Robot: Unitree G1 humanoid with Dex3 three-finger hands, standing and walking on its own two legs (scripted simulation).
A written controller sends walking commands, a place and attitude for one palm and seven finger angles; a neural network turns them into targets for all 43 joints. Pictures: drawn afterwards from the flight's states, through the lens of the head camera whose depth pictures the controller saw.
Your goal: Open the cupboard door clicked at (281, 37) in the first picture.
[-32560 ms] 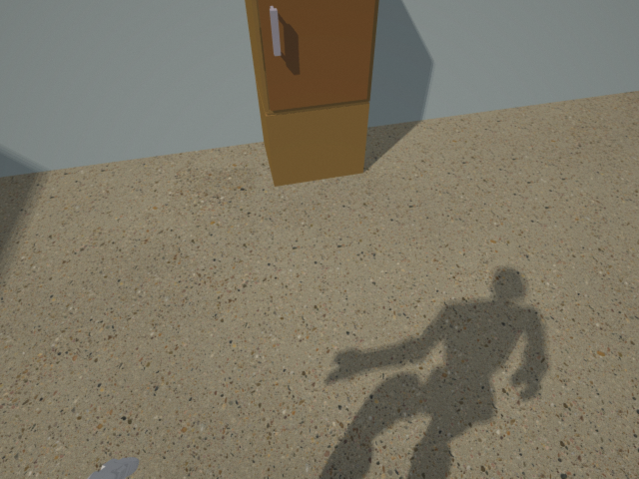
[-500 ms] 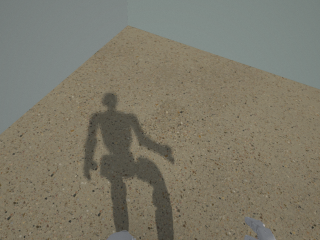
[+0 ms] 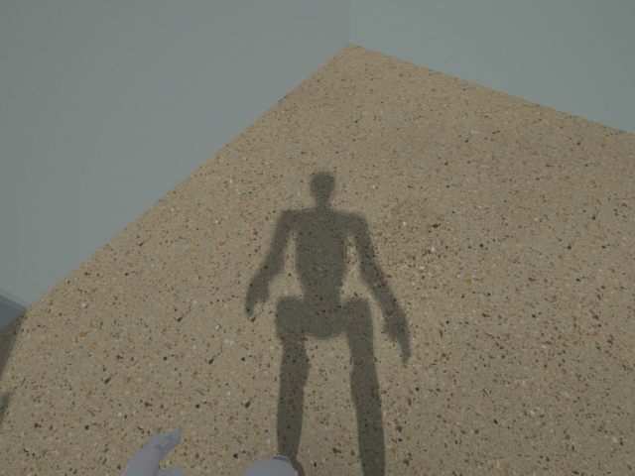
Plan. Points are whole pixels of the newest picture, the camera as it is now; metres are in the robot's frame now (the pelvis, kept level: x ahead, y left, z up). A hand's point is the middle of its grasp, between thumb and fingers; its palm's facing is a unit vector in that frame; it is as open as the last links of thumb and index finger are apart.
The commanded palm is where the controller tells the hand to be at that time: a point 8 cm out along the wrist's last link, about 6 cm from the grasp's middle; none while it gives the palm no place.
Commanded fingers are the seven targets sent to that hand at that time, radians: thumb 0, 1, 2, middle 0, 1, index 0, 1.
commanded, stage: turn to face it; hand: left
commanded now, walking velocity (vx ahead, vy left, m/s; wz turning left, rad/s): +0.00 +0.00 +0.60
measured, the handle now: out of the picture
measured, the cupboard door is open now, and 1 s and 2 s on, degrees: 42 42 42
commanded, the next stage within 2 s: none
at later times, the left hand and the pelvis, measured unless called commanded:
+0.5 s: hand out of the picture -0.05 +0.22 -0.18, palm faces +0.38 -0.89 -0.26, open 7.4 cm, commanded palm none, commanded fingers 0.00 0.90 0.90 -0.20 -0.30 -0.20 -0.30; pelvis +0.00 +0.01 -0.01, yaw +21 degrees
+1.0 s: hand out of the picture +0.04 +0.19 -0.13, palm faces +0.55 -0.79 -0.29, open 7.4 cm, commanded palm none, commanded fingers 0.00 0.90 0.90 -0.20 -0.30 -0.20 -0.30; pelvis +0.05 -0.03 +0.00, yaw +37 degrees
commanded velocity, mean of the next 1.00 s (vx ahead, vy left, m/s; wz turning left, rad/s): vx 0.00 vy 0.00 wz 0.60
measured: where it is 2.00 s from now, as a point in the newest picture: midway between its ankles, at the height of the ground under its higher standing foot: outside the picture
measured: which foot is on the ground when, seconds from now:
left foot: up 0.00-0.44, down 0.46-0.90, up 0.92-1.00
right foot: down 0.00-0.46, up 0.48-0.88, down 0.90-1.00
